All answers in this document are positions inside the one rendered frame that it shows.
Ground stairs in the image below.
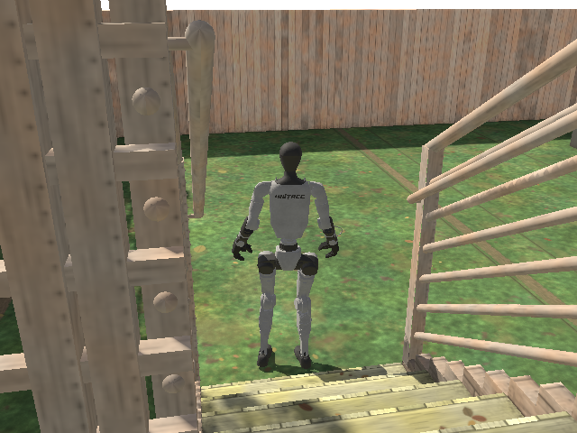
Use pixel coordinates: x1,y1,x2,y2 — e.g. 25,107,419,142
201,364,577,433

